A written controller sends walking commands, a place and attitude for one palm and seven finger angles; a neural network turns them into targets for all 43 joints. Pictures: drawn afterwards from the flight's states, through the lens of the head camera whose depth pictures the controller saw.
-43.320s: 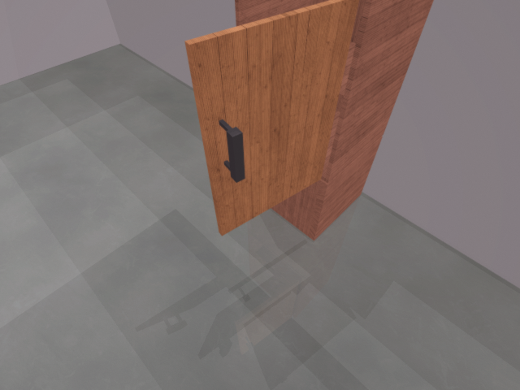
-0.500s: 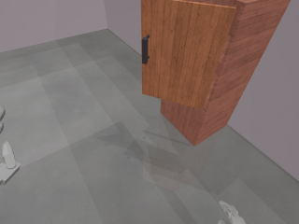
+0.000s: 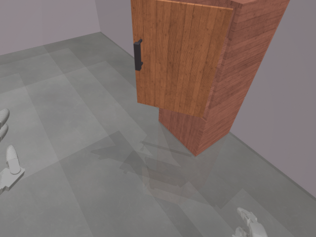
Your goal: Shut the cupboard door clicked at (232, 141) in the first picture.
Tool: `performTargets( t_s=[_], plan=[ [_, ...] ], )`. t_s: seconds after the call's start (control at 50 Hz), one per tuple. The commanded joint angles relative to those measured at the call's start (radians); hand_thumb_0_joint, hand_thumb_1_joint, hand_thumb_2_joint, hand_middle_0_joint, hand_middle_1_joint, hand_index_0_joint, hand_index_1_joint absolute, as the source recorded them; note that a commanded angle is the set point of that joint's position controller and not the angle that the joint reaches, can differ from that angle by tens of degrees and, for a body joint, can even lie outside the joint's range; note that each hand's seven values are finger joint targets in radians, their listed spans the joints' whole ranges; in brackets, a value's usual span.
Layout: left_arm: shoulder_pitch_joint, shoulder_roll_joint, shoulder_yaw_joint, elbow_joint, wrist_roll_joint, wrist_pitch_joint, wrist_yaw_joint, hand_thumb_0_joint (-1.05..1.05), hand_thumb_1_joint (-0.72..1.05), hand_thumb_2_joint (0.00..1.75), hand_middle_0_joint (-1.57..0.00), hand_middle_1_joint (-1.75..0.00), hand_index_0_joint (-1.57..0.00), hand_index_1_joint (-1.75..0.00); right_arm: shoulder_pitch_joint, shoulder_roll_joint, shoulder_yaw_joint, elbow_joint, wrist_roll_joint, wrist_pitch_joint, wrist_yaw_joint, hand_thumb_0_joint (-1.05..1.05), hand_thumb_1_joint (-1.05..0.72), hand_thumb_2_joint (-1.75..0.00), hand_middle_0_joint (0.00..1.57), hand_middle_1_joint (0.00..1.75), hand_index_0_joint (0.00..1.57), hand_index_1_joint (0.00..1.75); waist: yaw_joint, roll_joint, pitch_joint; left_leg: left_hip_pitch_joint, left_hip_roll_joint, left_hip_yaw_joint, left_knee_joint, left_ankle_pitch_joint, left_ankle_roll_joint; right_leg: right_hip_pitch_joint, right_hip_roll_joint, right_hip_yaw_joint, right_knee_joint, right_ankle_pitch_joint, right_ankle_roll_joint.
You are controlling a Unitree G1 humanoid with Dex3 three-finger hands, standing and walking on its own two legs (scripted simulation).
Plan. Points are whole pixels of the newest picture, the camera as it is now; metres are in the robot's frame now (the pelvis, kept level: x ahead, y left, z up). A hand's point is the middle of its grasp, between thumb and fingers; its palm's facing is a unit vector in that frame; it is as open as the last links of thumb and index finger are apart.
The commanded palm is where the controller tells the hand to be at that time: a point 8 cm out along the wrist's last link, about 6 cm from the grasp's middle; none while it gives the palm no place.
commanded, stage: let the arm hang, fingers relaxed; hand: left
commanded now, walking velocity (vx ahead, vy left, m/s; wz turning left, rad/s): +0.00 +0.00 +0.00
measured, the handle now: (139, 54) +0.92 +0.13 +0.01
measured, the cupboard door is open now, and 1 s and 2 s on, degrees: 35 35 35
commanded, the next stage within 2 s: look to check the result in 1.18 s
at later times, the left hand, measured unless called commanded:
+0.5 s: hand out of the picture -0.04 +0.20 -0.18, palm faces +0.05 -0.98 -0.19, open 7.0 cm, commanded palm none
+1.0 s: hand out of the picture -0.06 +0.20 -0.17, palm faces +0.03 -0.98 -0.19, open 7.4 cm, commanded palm none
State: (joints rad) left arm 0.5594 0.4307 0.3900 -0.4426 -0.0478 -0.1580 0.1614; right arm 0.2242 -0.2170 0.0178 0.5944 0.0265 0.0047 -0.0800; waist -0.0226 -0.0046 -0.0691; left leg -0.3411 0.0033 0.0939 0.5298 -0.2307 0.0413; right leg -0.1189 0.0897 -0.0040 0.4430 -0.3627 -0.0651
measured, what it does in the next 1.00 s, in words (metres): stands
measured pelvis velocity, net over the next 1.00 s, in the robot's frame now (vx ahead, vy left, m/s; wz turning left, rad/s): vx -0.04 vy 0.03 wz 0.02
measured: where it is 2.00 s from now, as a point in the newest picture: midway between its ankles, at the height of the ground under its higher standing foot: outside the picture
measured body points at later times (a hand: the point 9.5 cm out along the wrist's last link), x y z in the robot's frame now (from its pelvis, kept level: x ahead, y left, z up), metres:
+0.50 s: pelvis -0.03 +0.01 +0.00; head -0.01 +0.04 +0.45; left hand -0.05 +0.25 -0.16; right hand -0.02 -0.22 -0.14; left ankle +0.03 +0.09 -0.73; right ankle -0.09 -0.07 -0.73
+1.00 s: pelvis -0.04 +0.03 +0.01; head -0.04 +0.03 +0.46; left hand -0.06 +0.25 -0.15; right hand -0.02 -0.21 -0.15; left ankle +0.03 +0.09 -0.73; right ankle -0.09 -0.07 -0.73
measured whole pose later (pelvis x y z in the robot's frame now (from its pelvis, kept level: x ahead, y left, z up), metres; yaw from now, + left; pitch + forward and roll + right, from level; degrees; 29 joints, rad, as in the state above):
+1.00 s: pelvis -0.04 +0.03 +0.01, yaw +1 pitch -2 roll +0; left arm 0.32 0.16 -0.01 1.15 0.02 0.00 0.03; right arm 0.25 -0.18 0.00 1.12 -0.02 0.01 -0.03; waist -0.01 0.00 0.00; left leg -0.23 -0.05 0.10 0.34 -0.09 0.08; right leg -0.06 0.04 -0.02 0.38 -0.29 -0.04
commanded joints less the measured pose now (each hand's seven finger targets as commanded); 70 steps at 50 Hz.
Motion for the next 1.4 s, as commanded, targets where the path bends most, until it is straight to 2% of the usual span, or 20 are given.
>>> performTargets(
  t_s=[0.0,0.04,0.06,0.08,0.12,0.16,0.2,0.24,0.3,0.36,0.38,0.4,0.52,0.58,0.62,0.72,0.86,0.94,1.06,1.38],
  plan=[
    [-0.025,0.180,0.142,-0.207,-0.004,-0.059,0.025,0.00,0.90,0.90,-0.20,-0.30,-0.20,-0.30,-0.086,-0.102,-0.037,-0.145,0.003,-0.048,-0.008,0.00,-0.90,-0.90,0.20,0.30,0.20,0.30,0.014,0.053,-0.090,0.147,0.105,-0.112,-0.016,0.350,0.002,-0.045,-0.187,0.100,-0.039,0.562,0.106],
    [-0.034,0.181,0.141,-0.215,-0.004,-0.059,0.026,0.00,0.90,0.90,-0.20,-0.30,-0.20,-0.30,-0.085,-0.104,-0.037,-0.143,0.002,-0.050,-0.009,0.00,-0.90,-0.90,0.20,0.30,0.20,0.30,0.015,0.056,-0.086,0.156,0.108,-0.118,-0.025,0.335,0.005,-0.060,-0.179,0.099,-0.046,0.511,0.107],
    [-0.128,-0.041,-0.319,0.479,0.014,0.064,-0.092,0.00,0.90,0.90,-0.20,-0.30,-0.20,-0.30,-0.178,-0.208,-0.057,-0.034,0.023,-0.130,0.077,0.00,-0.90,-0.90,0.20,0.30,0.20,0.30,-0.023,0.040,0.025,0.130,0.138,-0.140,0.082,0.489,0.005,-0.164,-0.216,-0.004,0.072,0.531,0.044],
    [-0.139,-0.018,-0.289,0.529,0.040,0.150,-0.129,0.00,0.90,0.90,-0.20,-0.30,-0.20,-0.30,-0.082,-0.264,-0.083,0.025,-0.008,-0.109,0.085,0.00,-0.90,-0.90,0.20,0.30,0.20,0.30,-0.005,0.047,-0.023,0.136,0.141,-0.151,0.060,0.395,0.009,-0.166,-0.218,0.071,0.048,0.411,0.035],
    [-0.185,-0.041,-0.302,0.619,0.052,0.167,-0.146,0.00,0.90,0.90,-0.20,-0.30,-0.20,-0.30,-0.038,-0.226,-0.063,0.041,-0.021,-0.067,0.078,0.00,-0.90,-0.90,0.20,0.30,0.20,0.30,0.014,-0.023,0.005,0.075,0.143,-0.183,0.036,0.283,0.032,-0.165,-0.192,0.061,0.046,0.263,0.018],
    [-0.240,-0.028,-0.320,0.736,0.059,0.161,-0.149,0.00,0.90,0.90,-0.20,-0.30,-0.20,-0.30,-0.037,-0.215,-0.052,0.055,-0.033,-0.049,0.073,0.00,-0.90,-0.90,0.20,0.30,0.20,0.30,0.016,-0.149,0.001,0.068,0.119,-0.193,0.047,0.300,0.027,-0.121,-0.200,0.096,0.026,0.330,0.000],
    [-0.283,-0.038,-0.340,0.854,0.055,0.165,-0.144,0.00,0.90,0.90,-0.20,-0.30,-0.20,-0.30,-0.036,-0.193,-0.041,0.083,-0.036,-0.026,0.071,0.00,-0.90,-0.90,0.20,0.30,0.20,0.30,0.007,-0.171,0.036,0.079,0.090,-0.182,0.044,0.238,0.012,-0.133,-0.235,0.122,-0.006,0.341,-0.024],
    [-0.313,-0.061,-0.359,0.980,0.055,0.174,-0.135,0.00,0.90,0.90,-0.20,-0.30,-0.20,-0.30,-0.021,-0.164,-0.029,0.135,-0.045,-0.001,0.071,0.00,-0.90,-0.90,0.20,0.30,0.20,0.30,-0.003,-0.113,0.078,0.113,0.083,-0.192,0.000,0.190,0.005,-0.169,-0.228,0.127,-0.044,0.201,-0.031],
    [-0.292,-0.074,-0.369,1.160,0.054,0.175,-0.131,0.00,0.90,0.90,-0.20,-0.30,-0.20,-0.30,-0.012,-0.145,-0.015,0.215,-0.051,0.006,0.068,0.00,-0.90,-0.90,0.20,0.30,0.20,0.30,0.010,0.059,0.091,0.100,0.109,-0.240,-0.129,0.150,0.019,-0.095,-0.178,0.115,-0.066,0.087,-0.003],
    [-0.236,-0.092,-0.368,1.313,0.053,0.163,-0.132,0.00,0.90,0.90,-0.20,-0.30,-0.20,-0.30,0.002,-0.127,-0.013,0.297,-0.047,0.001,0.059,0.00,-0.90,-0.90,0.20,0.30,0.20,0.30,0.024,0.094,0.086,0.105,0.103,-0.232,-0.166,0.114,0.016,-0.041,-0.179,0.116,-0.107,0.111,-0.004],
    [-0.218,-0.130,-0.354,1.342,0.056,0.161,-0.130,0.00,0.90,0.90,-0.20,-0.30,-0.20,-0.30,0.015,-0.104,-0.019,0.314,-0.052,0.001,0.055,0.00,-0.90,-0.90,0.20,0.30,0.20,0.30,0.023,0.143,0.067,0.119,0.104,-0.225,-0.175,0.085,0.017,-0.032,-0.185,0.112,-0.122,0.108,-0.009],
    [-0.210,-0.125,-0.357,1.377,0.054,0.160,-0.131,0.00,0.90,0.90,-0.20,-0.30,-0.20,-0.30,0.028,-0.095,-0.017,0.338,-0.049,0.001,0.053,0.00,-0.90,-0.90,0.20,0.30,0.20,0.30,0.022,0.164,0.054,0.130,0.102,-0.225,-0.182,0.082,0.016,-0.018,-0.184,0.112,-0.126,0.120,-0.011],
    [-0.177,-0.139,-0.371,1.517,0.053,0.154,-0.132,0.00,0.90,0.90,-0.20,-0.30,-0.20,-0.30,0.076,-0.098,-0.029,0.440,-0.038,-0.002,0.039,0.00,-0.90,-0.90,0.20,0.30,0.20,0.30,0.015,0.065,0.106,0.177,0.118,-0.231,-0.232,0.044,0.022,-0.057,-0.176,0.097,-0.164,0.103,-0.012],
    [-0.161,-0.144,-0.374,1.556,0.055,0.150,-0.129,0.00,0.90,0.90,-0.20,-0.30,-0.20,-0.30,0.093,-0.099,-0.034,0.468,-0.036,-0.003,0.035,0.00,-0.90,-0.90,0.20,0.30,0.20,0.30,0.012,0.010,0.105,0.198,0.120,-0.225,-0.241,0.051,0.027,-0.060,-0.176,0.097,-0.170,0.109,-0.012],
    [-0.152,-0.149,-0.377,1.574,0.055,0.151,-0.127,0.00,0.90,0.90,-0.20,-0.30,-0.20,-0.30,0.095,-0.099,-0.036,0.484,-0.035,-0.002,0.035,0.00,-0.90,-0.90,0.20,0.30,0.20,0.30,0.011,-0.010,0.146,0.197,0.120,-0.216,-0.251,0.022,0.025,-0.088,-0.177,0.098,-0.178,0.086,-0.009],
    [-0.131,-0.156,-0.376,1.597,0.059,0.154,-0.124,0.00,0.90,0.90,-0.20,-0.30,-0.20,-0.30,0.099,-0.099,-0.042,0.503,-0.037,0.003,0.035,0.00,-0.90,-0.90,0.20,0.30,0.20,0.30,0.011,-0.005,0.175,0.178,0.123,-0.233,-0.294,-0.074,0.026,-0.114,-0.166,0.099,-0.168,0.037,-0.007],
    [-0.132,-0.153,-0.373,1.594,0.063,0.150,-0.121,0.00,0.90,0.90,-0.20,-0.30,-0.20,-0.30,0.089,-0.097,-0.045,0.509,-0.037,-0.001,0.039,0.00,-0.90,-0.90,0.20,0.30,0.20,0.30,0.015,-0.003,0.165,0.179,0.115,-0.222,-0.292,-0.054,0.024,-0.113,-0.171,0.098,-0.172,0.051,-0.003],
    [-0.153,-0.147,-0.371,1.588,0.064,0.151,-0.122,0.00,0.90,0.90,-0.20,-0.30,-0.20,-0.30,0.077,-0.098,-0.046,0.508,-0.039,-0.003,0.040,0.00,-0.90,-0.90,0.20,0.30,0.20,0.30,0.013,0.017,0.200,0.166,0.113,-0.224,-0.307,-0.065,0.019,-0.128,-0.172,0.099,-0.174,0.051,0.000],
    [-0.183,-0.133,-0.368,1.577,0.063,0.143,-0.124,0.00,0.90,0.90,-0.20,-0.30,-0.20,-0.30,0.067,-0.107,-0.046,0.504,-0.038,-0.009,0.041,0.00,-0.90,-0.90,0.20,0.30,0.20,0.30,0.011,0.013,0.159,0.199,0.106,-0.203,-0.266,0.031,0.016,-0.103,-0.183,0.103,-0.187,0.097,-0.001],
    [-0.246,-0.094,-0.366,1.574,0.059,0.141,-0.125,0.00,0.90,0.90,-0.20,-0.30,-0.20,-0.30,0.034,-0.143,-0.042,0.512,-0.036,-0.015,0.041,0.00,-0.90,-0.90,0.20,0.30,0.20,0.30,0.007,0.003,0.130,0.244,0.119,-0.191,-0.237,0.166,0.014,-0.055,-0.197,0.106,-0.197,0.176,0.004]
  ],
)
